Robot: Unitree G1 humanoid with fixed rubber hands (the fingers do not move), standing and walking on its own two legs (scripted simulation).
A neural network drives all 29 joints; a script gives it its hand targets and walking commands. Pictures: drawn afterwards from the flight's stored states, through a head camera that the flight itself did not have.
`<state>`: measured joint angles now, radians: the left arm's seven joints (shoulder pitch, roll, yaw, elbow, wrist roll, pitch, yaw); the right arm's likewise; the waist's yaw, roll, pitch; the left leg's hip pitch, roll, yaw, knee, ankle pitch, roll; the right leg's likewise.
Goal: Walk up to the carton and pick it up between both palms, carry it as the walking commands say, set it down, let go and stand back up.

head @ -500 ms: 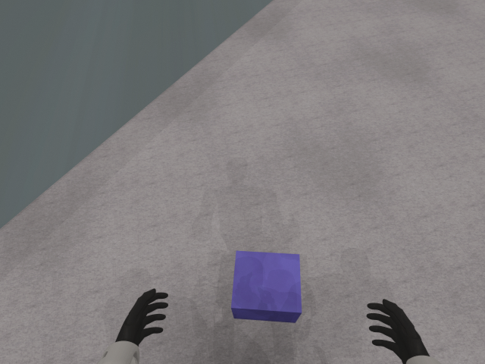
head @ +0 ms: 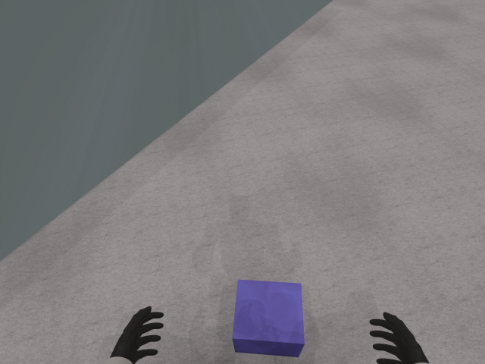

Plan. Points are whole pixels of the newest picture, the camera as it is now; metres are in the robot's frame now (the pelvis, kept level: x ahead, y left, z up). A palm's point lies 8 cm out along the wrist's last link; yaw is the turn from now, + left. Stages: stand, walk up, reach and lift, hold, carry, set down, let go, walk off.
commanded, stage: stand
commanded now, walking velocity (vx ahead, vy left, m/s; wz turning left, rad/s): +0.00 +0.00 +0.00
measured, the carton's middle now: (267, 318) +0.41 -0.02 -0.68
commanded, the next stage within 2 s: none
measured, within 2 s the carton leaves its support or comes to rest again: neither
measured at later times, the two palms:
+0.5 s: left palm out of the picture +0.07 +0.29 -0.10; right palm out of the picture +0.09 -0.29 -0.09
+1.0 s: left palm out of the picture +0.01 +0.28 -0.11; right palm out of the picture +0.02 -0.30 -0.11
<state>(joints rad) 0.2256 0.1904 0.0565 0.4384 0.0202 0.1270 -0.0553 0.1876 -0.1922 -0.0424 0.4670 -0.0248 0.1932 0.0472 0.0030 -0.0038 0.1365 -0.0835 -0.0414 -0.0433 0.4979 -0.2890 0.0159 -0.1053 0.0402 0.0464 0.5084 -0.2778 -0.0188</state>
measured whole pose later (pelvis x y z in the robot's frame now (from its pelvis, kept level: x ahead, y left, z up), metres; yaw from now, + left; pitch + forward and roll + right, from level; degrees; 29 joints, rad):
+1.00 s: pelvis -0.03 -0.01 +0.01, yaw +1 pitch -4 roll +0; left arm 0.27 0.32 0.04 1.03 0.02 -0.03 -0.01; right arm 0.29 -0.35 0.01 1.01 -0.03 -0.04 -0.01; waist 0.00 -0.01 -0.07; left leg -0.17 -0.03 -0.06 0.43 -0.20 0.01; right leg -0.18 0.05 0.03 0.41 -0.17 -0.03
